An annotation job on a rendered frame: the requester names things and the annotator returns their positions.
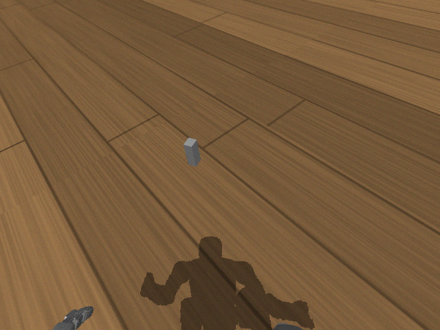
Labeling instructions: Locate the carton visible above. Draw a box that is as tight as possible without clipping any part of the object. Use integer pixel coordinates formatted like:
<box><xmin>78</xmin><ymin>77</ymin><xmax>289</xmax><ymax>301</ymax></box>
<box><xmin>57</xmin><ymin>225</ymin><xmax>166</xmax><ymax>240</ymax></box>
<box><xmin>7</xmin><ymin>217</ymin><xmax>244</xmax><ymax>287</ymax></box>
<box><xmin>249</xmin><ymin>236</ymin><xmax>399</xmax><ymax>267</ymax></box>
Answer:
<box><xmin>184</xmin><ymin>138</ymin><xmax>201</xmax><ymax>166</ymax></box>

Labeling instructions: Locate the left robot hand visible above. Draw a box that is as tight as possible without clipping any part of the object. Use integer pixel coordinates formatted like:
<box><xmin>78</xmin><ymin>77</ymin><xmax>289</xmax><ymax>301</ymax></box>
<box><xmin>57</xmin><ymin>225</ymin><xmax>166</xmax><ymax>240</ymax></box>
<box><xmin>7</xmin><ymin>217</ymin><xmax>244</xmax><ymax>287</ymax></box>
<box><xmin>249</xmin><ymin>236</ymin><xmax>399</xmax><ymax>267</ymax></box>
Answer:
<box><xmin>52</xmin><ymin>306</ymin><xmax>94</xmax><ymax>330</ymax></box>

